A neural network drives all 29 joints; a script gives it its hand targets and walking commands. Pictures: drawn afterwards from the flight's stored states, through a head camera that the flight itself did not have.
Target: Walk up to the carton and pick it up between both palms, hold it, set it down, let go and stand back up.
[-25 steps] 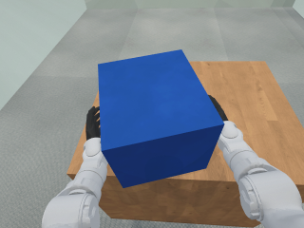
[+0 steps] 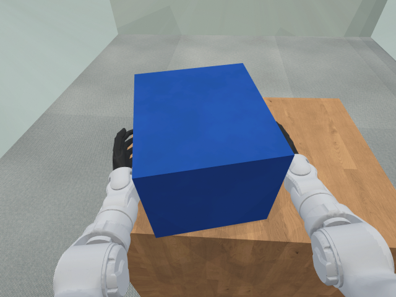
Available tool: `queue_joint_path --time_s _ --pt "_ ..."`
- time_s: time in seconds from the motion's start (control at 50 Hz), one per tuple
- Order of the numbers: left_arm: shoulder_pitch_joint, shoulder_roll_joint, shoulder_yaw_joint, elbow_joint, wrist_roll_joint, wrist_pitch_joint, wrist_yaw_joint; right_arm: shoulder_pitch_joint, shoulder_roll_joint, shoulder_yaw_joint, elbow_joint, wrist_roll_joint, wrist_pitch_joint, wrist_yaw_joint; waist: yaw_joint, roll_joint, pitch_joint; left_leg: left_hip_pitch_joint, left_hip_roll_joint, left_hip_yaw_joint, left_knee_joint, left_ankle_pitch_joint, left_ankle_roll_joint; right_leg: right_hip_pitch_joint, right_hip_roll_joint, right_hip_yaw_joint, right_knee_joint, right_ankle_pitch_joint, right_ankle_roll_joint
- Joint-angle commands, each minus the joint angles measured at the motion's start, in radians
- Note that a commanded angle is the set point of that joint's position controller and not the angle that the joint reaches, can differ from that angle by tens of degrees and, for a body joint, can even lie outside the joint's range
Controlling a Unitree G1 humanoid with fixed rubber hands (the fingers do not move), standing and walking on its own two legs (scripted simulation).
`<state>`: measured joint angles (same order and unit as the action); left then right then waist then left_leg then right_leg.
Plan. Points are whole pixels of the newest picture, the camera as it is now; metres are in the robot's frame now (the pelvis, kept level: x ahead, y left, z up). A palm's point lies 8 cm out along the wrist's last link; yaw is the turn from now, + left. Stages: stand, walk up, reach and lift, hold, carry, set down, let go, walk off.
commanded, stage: reach and lift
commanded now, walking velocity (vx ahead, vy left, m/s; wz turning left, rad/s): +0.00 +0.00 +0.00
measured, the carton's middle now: (201, 147) +0.44 +0.07 +0.08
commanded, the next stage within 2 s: hold in 1.92 s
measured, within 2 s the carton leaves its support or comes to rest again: neither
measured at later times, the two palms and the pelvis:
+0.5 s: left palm (120, 149) +0.36 +0.23 +0.14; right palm (295, 143) +0.41 -0.12 +0.14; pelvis +0.00 +0.01 +0.01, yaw +0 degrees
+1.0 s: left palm (116, 141) +0.35 +0.22 +0.17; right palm (308, 143) +0.38 -0.13 +0.17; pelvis -0.01 +0.01 +0.01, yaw +1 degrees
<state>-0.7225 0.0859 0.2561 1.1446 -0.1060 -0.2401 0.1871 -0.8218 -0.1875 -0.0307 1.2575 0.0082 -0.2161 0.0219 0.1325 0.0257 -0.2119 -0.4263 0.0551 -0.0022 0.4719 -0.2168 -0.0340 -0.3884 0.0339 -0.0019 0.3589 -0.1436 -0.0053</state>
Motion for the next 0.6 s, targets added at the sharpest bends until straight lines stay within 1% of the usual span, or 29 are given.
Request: queue_joint_path --time_s 0.0,0.02,0.04,0.06,0.08,0.1,0.12,0.14,0.16,0.18,0.2,0.22,0.24,0.26,0.28,0.3,0.32,0.34,0.36,0.38,0.4,0.42,0.46,0.48,0.5,0.52,0.54,0.56,0.58 --pt "-0.678 -0.758 -0.382 -0.272 0.095 0.044 -0.206 -0.66 0.722 0.11 -0.354 -0.009 -0.013 0.06 -0.151 -0.007 -0.388 0.172 -0.083 0.015 -0.119 0.381 -0.055 0.375 0.014 -0.028 -0.061 0.274 -0.007" --pt "-0.676 -0.777 -0.405 -0.324 0.077 0.064 -0.204 -0.674 0.729 0.136 -0.379 0.016 -0.005 0.058 -0.155 -0.008 -0.409 0.203 -0.079 0.007 -0.109 0.45 -0.063 0.386 0.023 -0.033 -0.063 0.312 -0.011" --pt "-0.645 -0.767 -0.386 -0.305 0.087 0.087 -0.203 -0.655 0.705 0.109 -0.366 0.018 0.01 0.057 -0.154 0.012 -0.357 0.205 -0.077 0.005 -0.113 0.464 -0.068 0.379 0.026 -0.031 -0.074 0.294 -0.013" --pt "-0.674 -0.783 -0.392 -0.338 0.089 0.1 -0.203 -0.697 0.708 0.125 -0.407 0.018 0.013 0.056 -0.155 -0.005 -0.375 0.223 -0.078 0.003 -0.11 0.475 -0.069 0.39 0.03 -0.033 -0.081 0.306 -0.015" --pt "-0.639 -0.784 -0.392 -0.352 0.095 0.118 -0.204 -0.68 0.722 0.133 -0.422 0.028 0.027 0.048 -0.146 -0.007 -0.363 0.213 -0.078 0.003 -0.115 0.488 -0.065 0.427 0.027 -0.025 -0.079 0.339 -0.012" --pt "-0.626 -0.778 -0.366 -0.348 0.123 0.144 -0.204 -0.643 0.698 0.111 -0.381 0.015 0.051 0.048 -0.16 -0.013 -0.312 0.216 -0.08 0.003 -0.125 0.467 -0.067 0.426 0.028 -0.029 -0.09 0.31 -0.01" --pt "-0.601 -0.788 -0.364 -0.371 0.13 0.163 -0.208 -0.62 0.692 0.109 -0.386 0.017 0.065 0.045 -0.169 -0.007 -0.282 0.234 -0.074 -0.005 -0.13 0.497 -0.075 0.443 0.03 -0.027 -0.092 0.324 -0.01" --pt "-0.586 -0.782 -0.334 -0.35 0.155 0.191 -0.214 -0.607 0.666 0.073 -0.353 0.015 0.084 0.045 -0.169 0.008 -0.214 0.232 -0.07 -0.006 -0.143 0.47 -0.079 0.427 0.029 -0.027 -0.109 0.275 -0.013" --pt "-0.583 -0.795 -0.333 -0.383 0.162 0.211 -0.217 -0.624 0.665 0.081 -0.388 0.018 0.089 0.045 -0.164 0.002 -0.236 0.24 -0.071 -0.007 -0.149 0.467 -0.078 0.45 0.03 -0.024 -0.113 0.28 -0.013" --pt "-0.549 -0.797 -0.332 -0.38 0.171 0.236 -0.219 -0.586 0.647 0.061 -0.36 0.013 0.106 0.042 -0.18 0.013 -0.188 0.26 -0.067 -0.016 -0.153 0.49 -0.086 0.441 0.031 -0.027 -0.122 0.268 -0.012" --pt "-0.563 -0.795 -0.319 -0.401 0.176 0.245 -0.223 -0.638 0.669 0.079 -0.429 0.026 0.102 0.042 -0.161 -0.004 -0.213 0.242 -0.071 -0.006 -0.149 0.482 -0.08 0.48 0.027 -0.022 -0.12 0.294 -0.011" --pt "-0.55 -0.838 -0.359 -0.455 0.153 0.257 -0.216 -0.634 0.684 0.107 -0.472 0.041 0.102 0.04 -0.172 0.002 -0.285 0.274 -0.07 -0.019 -0.145 0.532 -0.082 0.482 0.037 -0.032 -0.112 0.33 -0.014" --pt "-0.554 -0.835 -0.357 -0.451 0.153 0.264 -0.217 -0.651 0.681 0.105 -0.483 0.041 0.106 0.038 -0.176 0.011 -0.267 0.269 -0.074 -0.016 -0.14 0.537 -0.083 0.481 0.034 -0.029 -0.121 0.327 -0.017" --pt "-0.558 -0.844 -0.377 -0.496 0.144 0.275 -0.216 -0.638 0.681 0.099 -0.498 0.04 0.111 0.035 -0.196 0.013 -0.286 0.285 -0.071 -0.023 -0.128 0.57 -0.088 0.483 0.036 -0.029 -0.115 0.358 -0.016" --pt "-0.576 -0.841 -0.382 -0.503 0.14 0.283 -0.218 -0.645 0.675 0.1 -0.505 0.057 0.121 0.034 -0.201 0.03 -0.278 0.282 -0.073 -0.024 -0.129 0.561 -0.091 0.48 0.032 -0.027 -0.121 0.353 -0.017" --pt "-0.572 -0.832 -0.372 -0.506 0.146 0.297 -0.219 -0.624 0.685 0.104 -0.499 0.058 0.133 0.032 -0.199 0.012 -0.249 0.284 -0.084 -0.02 -0.137 0.515 -0.079 0.481 0.033 -0.029 -0.127 0.33 -0.016" --pt "-0.581 -0.852 -0.402 -0.557 0.134 0.304 -0.221 -0.605 0.69 0.113 -0.511 0.064 0.141 0.035 -0.204 0.022 -0.285 0.295 -0.072 -0.029 -0.132 0.529 -0.093 0.484 0.029 -0.025 -0.117 0.34 -0.013" --pt "-0.556 -0.826 -0.371 -0.539 0.159 0.324 -0.221 -0.571 0.678 0.105 -0.479 0.067 0.162 0.034 -0.203 0.038 -0.209 0.286 -0.078 -0.026 -0.144 0.491 -0.084 0.469 0.028 -0.028 -0.128 0.301 -0.016" --pt "-0.6 -0.839 -0.394 -0.59 0.145 0.326 -0.22 -0.607 0.686 0.107 -0.511 0.07 0.158 0.041 -0.199 0.036 -0.264 0.295 -0.075 -0.027 -0.139 0.502 -0.087 0.479 0.031 -0.031 -0.117 0.322 -0.014" --pt "-0.565 -0.812 -0.37 -0.551 0.168 0.349 -0.227 -0.552 0.665 0.083 -0.459 0.055 0.18 0.038 -0.206 0.041 -0.193 0.277 -0.074 -0.026 -0.16 0.429 -0.085 0.468 0.021 -0.024 -0.13 0.274 -0.013" --pt "-0.585 -0.827 -0.394 -0.6 0.151 0.358 -0.228 -0.572 0.699 0.115 -0.504 0.077 0.182 0.04 -0.202 0.031 -0.226 0.284 -0.073 -0.026 -0.158 0.446 -0.082 0.483 0.023 -0.024 -0.121 0.3 -0.012" --pt "-0.584 -0.85 -0.422 -0.633 0.134 0.371 -0.221 -0.607 0.702 0.132 -0.564 0.09 0.175 0.038 -0.195 0.047 -0.287 0.309 -0.076 -0.028 -0.143 0.505 -0.085 0.481 0.026 -0.031 -0.11 0.343 -0.009" --pt "-0.579 -0.832 -0.404 -0.605 0.141 0.393 -0.225 -0.606 0.696 0.125 -0.574 0.086 0.198 0.033 -0.212 0.013 -0.25 0.281 -0.08 -0.028 -0.153 0.456 -0.075 0.487 0.029 -0.028 -0.112 0.333 -0.005" --pt "-0.561 -0.822 -0.396 -0.601 0.141 0.403 -0.229 -0.629 0.708 0.14 -0.608 0.096 0.201 0.031 -0.189 0.006 -0.251 0.269 -0.084 -0.026 -0.157 0.421 -0.063 0.498 0.025 -0.02 -0.113 0.318 -0.007" --pt "-0.583 -0.832 -0.424 -0.628 0.125 0.407 -0.23 -0.626 0.724 0.14 -0.611 0.098 0.209 0.03 -0.203 0.008 -0.274 0.263 -0.085 -0.023 -0.156 0.419 -0.066 0.498 0.026 -0.026 -0.104 0.339 -0.004" --pt "-0.579 -0.807 -0.418 -0.628 0.124 0.422 -0.235 -0.623 0.712 0.142 -0.619 0.104 0.221 0.025 -0.201 0.022 -0.23 0.265 -0.088 -0.025 -0.162 0.404 -0.06 0.503 0.016 -0.017 -0.11 0.337 0.0" --pt "-0.582 -0.807 -0.416 -0.627 0.122 0.434 -0.239 -0.616 0.712 0.144 -0.638 0.103 0.23 0.023 -0.209 0.013 -0.225 0.259 -0.088 -0.026 -0.168 0.382 -0.063 0.506 0.017 -0.017 -0.114 0.321 -0.001" --pt "-0.588 -0.804 -0.423 -0.656 0.119 0.443 -0.243 -0.618 0.728 0.159 -0.655 0.11 0.244 0.018 -0.208 -0.002 -0.238 0.256 -0.091 -0.019 -0.168 0.374 -0.057 0.518 0.017 -0.015 -0.106 0.336 0.004" --pt "-0.578 -0.786 -0.397 -0.621 0.129 0.458 -0.252 -0.598 0.721 0.145 -0.63 0.109 0.258 0.013 -0.211 -0.004 -0.193 0.242 -0.098 -0.016 -0.179 0.33 -0.047 0.504 0.011 -0.013 -0.117 0.308 0.006"
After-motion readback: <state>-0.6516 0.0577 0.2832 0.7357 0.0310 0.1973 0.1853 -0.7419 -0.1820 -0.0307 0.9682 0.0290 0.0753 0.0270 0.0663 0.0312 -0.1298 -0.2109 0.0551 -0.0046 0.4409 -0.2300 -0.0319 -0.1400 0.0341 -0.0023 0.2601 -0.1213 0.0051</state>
